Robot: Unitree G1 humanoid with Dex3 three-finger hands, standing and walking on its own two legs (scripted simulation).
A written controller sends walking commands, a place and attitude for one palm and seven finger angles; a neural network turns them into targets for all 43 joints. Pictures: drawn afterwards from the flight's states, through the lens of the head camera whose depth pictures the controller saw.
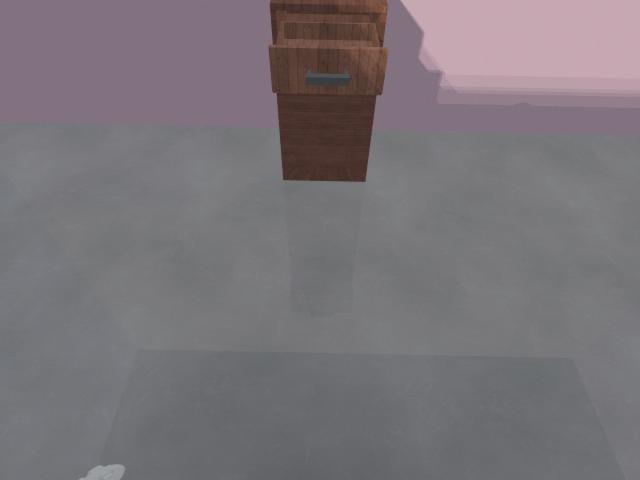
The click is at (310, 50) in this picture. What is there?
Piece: drawer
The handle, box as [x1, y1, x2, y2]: [306, 70, 349, 85]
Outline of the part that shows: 306,73 306,84 348,85 349,82 349,74 347,73 347,71 345,71 344,74 317,74 311,73 310,70 308,70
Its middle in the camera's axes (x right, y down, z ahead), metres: +0.02 -0.50 +1.19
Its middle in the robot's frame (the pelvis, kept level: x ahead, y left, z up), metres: +1.22 +0.05 -0.08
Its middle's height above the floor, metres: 0.69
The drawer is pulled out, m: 0.30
